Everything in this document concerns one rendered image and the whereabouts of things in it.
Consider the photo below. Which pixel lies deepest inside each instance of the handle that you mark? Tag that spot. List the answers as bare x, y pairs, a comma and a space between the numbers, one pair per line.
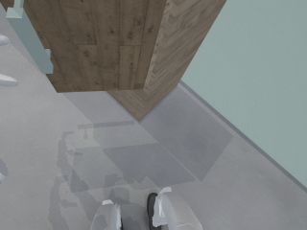
23, 27

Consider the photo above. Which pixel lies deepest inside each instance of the robot right shin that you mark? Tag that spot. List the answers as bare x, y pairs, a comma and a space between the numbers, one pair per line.
156, 220

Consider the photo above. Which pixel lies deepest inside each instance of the right robot thigh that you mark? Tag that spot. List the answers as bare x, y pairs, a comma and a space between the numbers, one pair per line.
171, 207

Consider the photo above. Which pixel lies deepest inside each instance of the left robot hand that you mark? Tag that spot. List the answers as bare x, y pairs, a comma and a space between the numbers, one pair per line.
6, 80

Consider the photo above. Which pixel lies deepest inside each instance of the cupboard door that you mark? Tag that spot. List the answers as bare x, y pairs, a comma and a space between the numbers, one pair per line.
96, 45

